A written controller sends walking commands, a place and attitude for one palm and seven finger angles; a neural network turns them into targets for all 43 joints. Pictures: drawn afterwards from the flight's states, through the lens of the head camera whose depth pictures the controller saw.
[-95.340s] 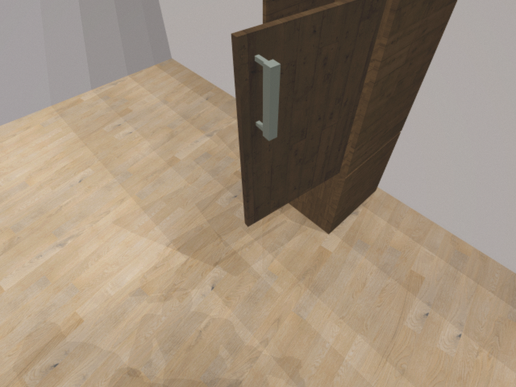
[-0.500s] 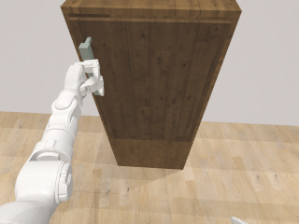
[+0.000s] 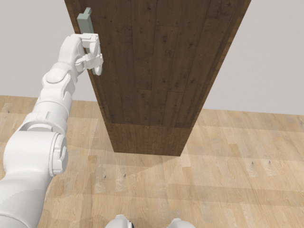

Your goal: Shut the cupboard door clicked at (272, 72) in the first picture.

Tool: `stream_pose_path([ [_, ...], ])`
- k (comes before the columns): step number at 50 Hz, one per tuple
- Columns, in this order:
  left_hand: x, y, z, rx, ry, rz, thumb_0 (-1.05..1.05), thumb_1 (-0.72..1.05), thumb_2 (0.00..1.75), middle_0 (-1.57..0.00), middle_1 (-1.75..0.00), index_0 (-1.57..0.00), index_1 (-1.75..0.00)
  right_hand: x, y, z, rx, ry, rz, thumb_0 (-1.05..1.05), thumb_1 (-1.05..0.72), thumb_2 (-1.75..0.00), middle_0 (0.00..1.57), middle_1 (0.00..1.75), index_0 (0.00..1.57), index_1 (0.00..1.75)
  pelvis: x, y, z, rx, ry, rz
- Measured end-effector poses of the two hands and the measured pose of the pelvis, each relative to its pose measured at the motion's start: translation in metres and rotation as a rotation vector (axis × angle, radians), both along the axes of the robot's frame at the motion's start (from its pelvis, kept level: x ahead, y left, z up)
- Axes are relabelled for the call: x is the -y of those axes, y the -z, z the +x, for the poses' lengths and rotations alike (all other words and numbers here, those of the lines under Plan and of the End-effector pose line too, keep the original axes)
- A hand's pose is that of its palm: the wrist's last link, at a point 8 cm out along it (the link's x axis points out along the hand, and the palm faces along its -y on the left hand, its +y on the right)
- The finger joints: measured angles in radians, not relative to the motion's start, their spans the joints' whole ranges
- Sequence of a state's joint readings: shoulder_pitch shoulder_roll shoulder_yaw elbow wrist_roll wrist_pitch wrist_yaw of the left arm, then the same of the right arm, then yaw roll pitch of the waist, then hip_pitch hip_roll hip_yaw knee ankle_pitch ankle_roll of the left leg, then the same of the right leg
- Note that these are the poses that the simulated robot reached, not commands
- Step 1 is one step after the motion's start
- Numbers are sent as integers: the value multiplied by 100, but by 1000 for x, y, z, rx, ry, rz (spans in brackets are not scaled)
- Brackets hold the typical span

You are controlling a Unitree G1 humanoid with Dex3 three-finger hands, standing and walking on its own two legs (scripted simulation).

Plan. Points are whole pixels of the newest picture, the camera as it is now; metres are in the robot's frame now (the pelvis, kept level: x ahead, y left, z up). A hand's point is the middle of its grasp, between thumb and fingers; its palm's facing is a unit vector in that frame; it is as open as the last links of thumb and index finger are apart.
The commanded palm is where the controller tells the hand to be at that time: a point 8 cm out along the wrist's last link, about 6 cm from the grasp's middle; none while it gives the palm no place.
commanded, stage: pull the fist back off the door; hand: left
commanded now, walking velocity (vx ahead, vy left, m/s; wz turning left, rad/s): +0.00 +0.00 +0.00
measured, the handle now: (93, 43) +0.57 +0.14 +0.15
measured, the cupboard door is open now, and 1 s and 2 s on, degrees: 0 0 0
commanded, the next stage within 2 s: draw the hand back to the body in 0.86 s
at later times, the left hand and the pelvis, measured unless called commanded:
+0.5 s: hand (112, 59) +0.50 +0.08 +0.15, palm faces -0.06 -1.00 +0.03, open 3.1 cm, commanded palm +0.47 +0.14 +0.15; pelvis -0.01 +0.00 +0.00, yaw -2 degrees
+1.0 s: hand (99, 79) +0.43 +0.11 +0.15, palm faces -0.05 -1.00 +0.00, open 3.1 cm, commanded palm +0.41 +0.15 +0.16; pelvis +0.04 -0.01 +0.02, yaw -2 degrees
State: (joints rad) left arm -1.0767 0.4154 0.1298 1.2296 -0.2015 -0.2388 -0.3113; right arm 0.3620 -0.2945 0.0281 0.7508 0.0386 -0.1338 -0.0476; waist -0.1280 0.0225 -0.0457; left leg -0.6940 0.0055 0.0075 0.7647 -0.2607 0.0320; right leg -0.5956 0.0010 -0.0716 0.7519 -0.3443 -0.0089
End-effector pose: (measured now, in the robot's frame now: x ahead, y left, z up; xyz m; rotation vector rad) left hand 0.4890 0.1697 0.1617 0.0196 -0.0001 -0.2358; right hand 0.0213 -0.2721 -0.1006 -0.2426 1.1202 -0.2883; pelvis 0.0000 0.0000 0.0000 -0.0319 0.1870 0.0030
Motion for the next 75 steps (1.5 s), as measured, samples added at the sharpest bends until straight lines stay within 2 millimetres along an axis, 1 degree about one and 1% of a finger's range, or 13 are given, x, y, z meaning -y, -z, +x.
stream_pose_path([
  [10,13,2,-7,12,-252,-39,1,86,89,-147,-150,-145,-150,-13,3,-13,15,-42,35,1,-91,-90,20,30,21,30,-3,5,-12,-17,-5,-4],
  [16,16,0,-8,10,-228,49,1,88,89,-143,-150,-140,-150,-19,7,-24,22,-23,59,1,-90,-90,20,30,21,30,-4,6,-16,-10,3,-2],
  [22,27,5,-7,-17,-178,-9,1,89,89,-136,-150,-136,-150,-18,8,-32,6,3,64,1,-90,-90,20,30,21,30,-4,4,-13,-5,22,2],
  [27,35,12,-6,8,-182,-65,1,90,90,-132,-150,-133,-150,-14,4,-26,25,36,61,1,-91,-90,20,30,21,30,-3,2,-3,-2,50,8],
  [31,32,15,-11,48,-186,-37,1,90,90,-132,-150,-132,-150,-12,1,-11,58,59,72,1,-91,-90,20,30,21,30,-1,-2,9,10,72,14],
  [35,21,19,-24,51,-199,-27,1,90,90,-131,-150,-131,-150,-11,-2,15,103,66,93,1,-91,-90,20,30,20,30,2,-7,24,34,88,18],
  [39,10,20,-43,52,-204,-35,1,90,90,-130,-150,-131,-150,-10,-8,54,165,37,107,1,-91,-90,20,30,20,30,6,-12,36,65,85,18],
  [45,1,13,-69,67,-200,-22,1,90,90,-130,-150,-131,-150,-9,-23,124,291,-55,102,2,-91,-90,20,30,20,30,10,-16,45,103,56,18],
  [49,6,12,-74,36,-185,-18,1,90,90,-130,-150,-131,-150,-11,-34,164,361,-116,95,1,-91,-90,20,30,20,30,13,-17,45,116,33,20],
  [53,13,9,-73,18,-176,-24,1,90,90,-130,-150,-131,-150,-15,-44,187,412,-146,98,1,-91,-90,20,30,20,30,15,-19,46,120,31,26],
  [60,6,-5,-90,54,-186,-15,1,90,90,-130,-150,-130,-150,-21,-49,194,442,-140,140,1,-91,-90,20,30,20,30,20,-23,53,145,48,35],
  [68,-23,-5,-133,27,-225,10,1,90,90,-130,-150,-130,-150,-18,-45,180,397,-133,145,2,-91,-90,20,30,21,30,24,-26,51,186,42,34],
  [75,-35,-12,-163,49,-216,13,1,90,90,-128,-147,-128,-147,-14,-48,176,422,-141,111,2,-91,-90,20,30,20,30,23,-27,41,210,32,30],
])
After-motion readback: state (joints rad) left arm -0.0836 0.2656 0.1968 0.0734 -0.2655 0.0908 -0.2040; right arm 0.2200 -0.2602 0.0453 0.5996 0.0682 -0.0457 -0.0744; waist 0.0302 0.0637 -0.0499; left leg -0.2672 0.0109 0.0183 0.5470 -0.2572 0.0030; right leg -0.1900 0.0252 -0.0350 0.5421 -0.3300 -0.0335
